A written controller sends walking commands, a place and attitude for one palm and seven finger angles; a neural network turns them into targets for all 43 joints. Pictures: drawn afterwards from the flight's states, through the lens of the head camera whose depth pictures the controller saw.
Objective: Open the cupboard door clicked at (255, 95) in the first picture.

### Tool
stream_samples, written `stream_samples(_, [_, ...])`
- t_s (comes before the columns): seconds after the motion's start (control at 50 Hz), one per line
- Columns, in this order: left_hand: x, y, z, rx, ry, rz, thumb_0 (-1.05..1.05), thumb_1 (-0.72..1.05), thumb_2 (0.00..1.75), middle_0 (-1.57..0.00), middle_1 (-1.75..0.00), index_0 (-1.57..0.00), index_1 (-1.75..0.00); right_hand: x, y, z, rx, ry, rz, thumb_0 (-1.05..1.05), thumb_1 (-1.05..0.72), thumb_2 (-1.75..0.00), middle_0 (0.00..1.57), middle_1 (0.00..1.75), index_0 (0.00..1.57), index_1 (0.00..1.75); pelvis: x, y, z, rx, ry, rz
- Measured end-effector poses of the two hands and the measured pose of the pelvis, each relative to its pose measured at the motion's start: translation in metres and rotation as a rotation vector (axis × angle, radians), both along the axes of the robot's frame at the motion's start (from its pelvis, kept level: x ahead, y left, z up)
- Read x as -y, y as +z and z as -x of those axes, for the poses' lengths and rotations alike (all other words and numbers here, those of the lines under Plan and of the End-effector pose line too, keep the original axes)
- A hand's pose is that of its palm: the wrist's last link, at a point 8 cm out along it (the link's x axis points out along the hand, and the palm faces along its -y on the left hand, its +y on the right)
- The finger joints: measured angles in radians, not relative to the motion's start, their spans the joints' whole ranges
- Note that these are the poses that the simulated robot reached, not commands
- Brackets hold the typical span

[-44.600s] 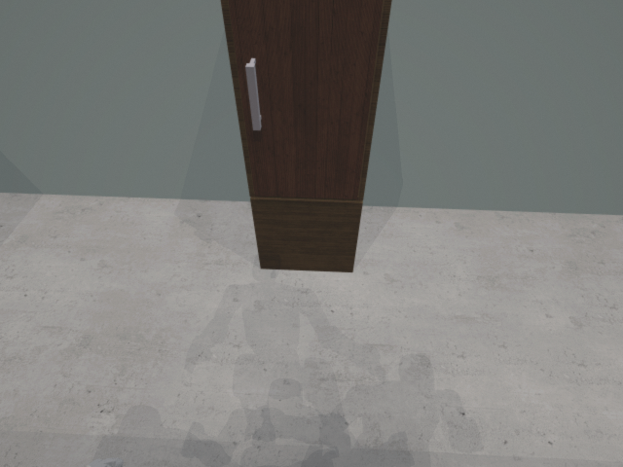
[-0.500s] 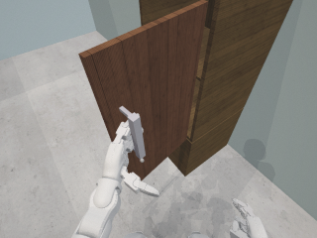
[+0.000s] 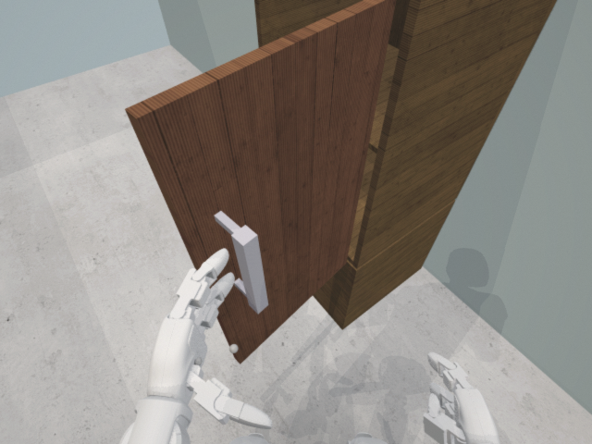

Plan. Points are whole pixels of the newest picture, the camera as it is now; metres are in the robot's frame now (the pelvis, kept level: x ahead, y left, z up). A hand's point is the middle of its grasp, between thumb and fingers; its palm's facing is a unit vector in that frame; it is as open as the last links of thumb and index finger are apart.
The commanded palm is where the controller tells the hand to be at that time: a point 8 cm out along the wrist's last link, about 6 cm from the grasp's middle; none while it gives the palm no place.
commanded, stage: slide the hand sideways off the handle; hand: left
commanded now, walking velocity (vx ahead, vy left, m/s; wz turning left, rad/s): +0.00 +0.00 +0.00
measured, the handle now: (242, 266) +0.32 +0.09 +0.08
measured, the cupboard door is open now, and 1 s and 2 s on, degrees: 98 98 98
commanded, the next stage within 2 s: draw the hand back to the body in 0.46 s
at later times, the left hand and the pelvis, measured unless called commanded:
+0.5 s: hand (197, 389) +0.18 +0.12 +0.07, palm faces -0.02 -1.00 -0.04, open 16.3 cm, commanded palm +0.15 +0.17 +0.08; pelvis +0.00 -0.01 -0.01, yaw +1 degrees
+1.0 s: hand (129, 381) +0.17 +0.17 +0.12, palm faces +0.01 -1.00 -0.07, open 16.3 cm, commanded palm +0.14 +0.23 +0.14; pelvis +0.00 +0.00 +0.01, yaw +1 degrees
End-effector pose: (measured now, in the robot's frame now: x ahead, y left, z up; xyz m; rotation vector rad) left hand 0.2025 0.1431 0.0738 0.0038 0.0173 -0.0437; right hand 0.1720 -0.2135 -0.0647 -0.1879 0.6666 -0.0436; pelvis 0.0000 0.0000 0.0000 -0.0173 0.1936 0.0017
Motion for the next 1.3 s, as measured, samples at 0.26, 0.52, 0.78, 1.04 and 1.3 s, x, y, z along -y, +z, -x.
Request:
stream_samples(0.26, [-0.021, 0.001, 0.027, -0.021, 0.034, -0.022, -0.01, -0.5, 0.3, -0.17, -0.31, -0.18, -0.31, 0.012, -0.002, -0.005, 0.015, -0.016, 0.011, 0.01, -0.9, -0.9, 0.2, 0.3, 0.2, 0.3, 0.007, -0.006, -0.005, -0.013, 0.006, 0.001])
stream_samples(0.52, [-0.031, 0.001, 0.045, -0.013, 0.023, -0.033, -0.01, -0.5, 0.3, -0.15, -0.3, -0.16, -0.3, 0.019, -0.006, 0.002, 0.045, -0.036, 0.02, 0.01, -0.9, -0.9, 0.2, 0.3, 0.2, 0.3, 0.011, -0.012, 0.006, -0.01, 0.012, 0.006])
stream_samples(0.78, [-0.058, 0.026, 0.046, 0.025, 0.052, -0.067, -0.01, -0.5, 0.3, -0.15, -0.3, -0.16, -0.3, 0.015, 0.003, 0.013, 0.05, -0.062, 0.008, 0.02, -0.9, -0.9, 0.2, 0.3, 0.2, 0.3, 0.008, -0.003, 0.008, 0.025, 0.01, 0.013])
stream_samples(1.04, [-0.086, 0.056, 0.053, 0.04, 0.054, -0.074, -0.01, -0.49, 0.3, -0.15, -0.3, -0.16, -0.3, 0.004, 0.028, 0.001, 0.122, -0.049, 0.018, 0.02, -0.9, -0.9, 0.2, 0.3, 0.2, 0.3, -0.003, 0.013, 0.003, 0.076, 0.016, 0.024])
stream_samples(1.3, [-0.12, 0.095, 0.053, 0.002, 0.315, -0.347, -0.01, -0.19, 0.43, -0.17, -0.3, -0.17, -0.3, -0.016, 0.044, -0.002, 0.095, -0.037, 0.024, 0.01, -0.9, -0.9, 0.2, 0.3, 0.2, 0.3, -0.012, 0.037, -0.005, 0.152, 0.002, 0.015])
